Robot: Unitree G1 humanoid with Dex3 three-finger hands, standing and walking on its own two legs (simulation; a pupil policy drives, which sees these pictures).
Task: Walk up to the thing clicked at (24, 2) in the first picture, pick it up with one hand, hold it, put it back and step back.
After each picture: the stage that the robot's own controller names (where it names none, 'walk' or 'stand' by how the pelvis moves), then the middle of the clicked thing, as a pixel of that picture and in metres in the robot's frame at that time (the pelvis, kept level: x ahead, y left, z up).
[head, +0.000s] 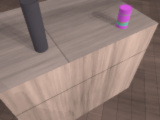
stand; (35, 27) +0.60 +0.24 +0.08
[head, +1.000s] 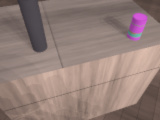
rise first; (34, 25) +0.57 +0.25 +0.10
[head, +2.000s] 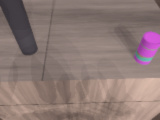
stand; (20, 26) +0.51 +0.27 +0.12
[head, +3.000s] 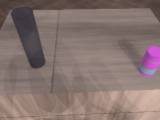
stand; (31, 41) +0.49 +0.23 +0.09
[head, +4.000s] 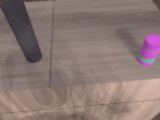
stand; (25, 35) +0.50 +0.24 +0.09
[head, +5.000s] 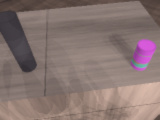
stand; (19, 45) +0.47 +0.26 +0.09
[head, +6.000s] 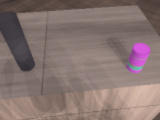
stand; (18, 45) +0.49 +0.28 +0.08
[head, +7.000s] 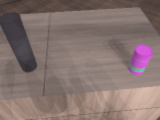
stand; (21, 46) +0.49 +0.27 +0.08
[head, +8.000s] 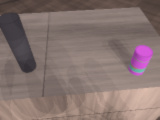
stand; (20, 46) +0.48 +0.27 +0.08
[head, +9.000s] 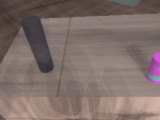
rise first; (39, 47) +0.49 +0.24 +0.08
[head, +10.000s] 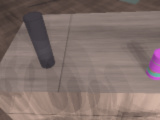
go down; (41, 43) +0.51 +0.23 +0.08
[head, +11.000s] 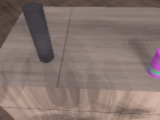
go down; (40, 36) +0.52 +0.22 +0.09
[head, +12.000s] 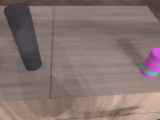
go down; (26, 42) +0.47 +0.21 +0.10
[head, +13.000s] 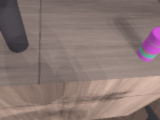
close in; (8, 18) +0.50 +0.22 +0.13
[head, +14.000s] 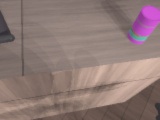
close; out of the picture +0.52 +0.24 +0.16
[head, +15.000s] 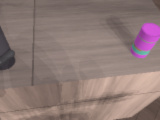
lift; out of the picture +0.45 +0.26 +0.14
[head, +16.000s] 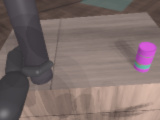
lift; (31, 42) +0.35 +0.16 +0.24
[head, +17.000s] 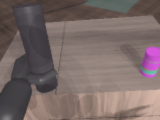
hold; (38, 51) +0.35 +0.15 +0.22
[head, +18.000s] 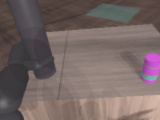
hold; (34, 37) +0.35 +0.16 +0.28
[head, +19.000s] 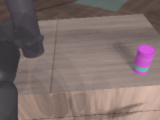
crouch; (24, 16) +0.43 +0.18 +0.28
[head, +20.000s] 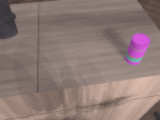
lower; out of the picture +0.52 +0.22 +0.26
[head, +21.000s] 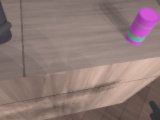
lower; out of the picture +0.53 +0.23 +0.16
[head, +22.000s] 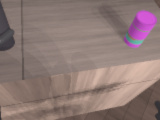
lower; out of the picture +0.51 +0.23 +0.15
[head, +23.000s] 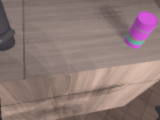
lower; out of the picture +0.51 +0.23 +0.15
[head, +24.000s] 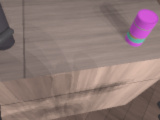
lower; out of the picture +0.52 +0.23 +0.15
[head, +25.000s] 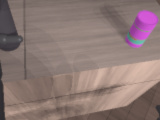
withdraw; out of the picture +0.51 +0.21 +0.15
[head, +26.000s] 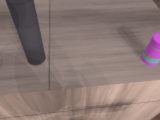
sink last; (29, 34) +0.48 +0.19 +0.13
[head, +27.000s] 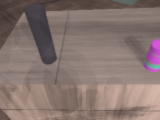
stand; (43, 37) +0.52 +0.22 +0.12
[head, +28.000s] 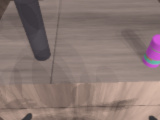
stand; (35, 31) +0.50 +0.21 +0.13
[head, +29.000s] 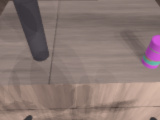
stand; (34, 31) +0.50 +0.21 +0.13
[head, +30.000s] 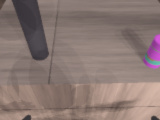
stand; (33, 30) +0.49 +0.21 +0.14
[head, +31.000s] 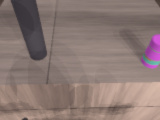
stand; (31, 29) +0.49 +0.21 +0.14
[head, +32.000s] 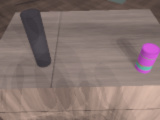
stand; (38, 41) +0.52 +0.22 +0.09
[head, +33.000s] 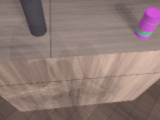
walk; (32, 6) +0.58 +0.20 +0.10
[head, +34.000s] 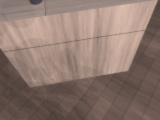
walk; out of the picture +0.87 +0.31 +0.11
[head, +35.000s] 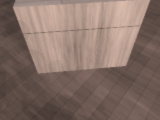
stand; out of the picture +1.12 +0.26 +0.10
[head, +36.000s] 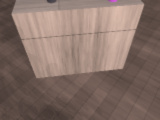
stand; out of the picture +1.12 +0.26 +0.08
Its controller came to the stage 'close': yes
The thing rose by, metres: 0.22
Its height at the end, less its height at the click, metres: +0.00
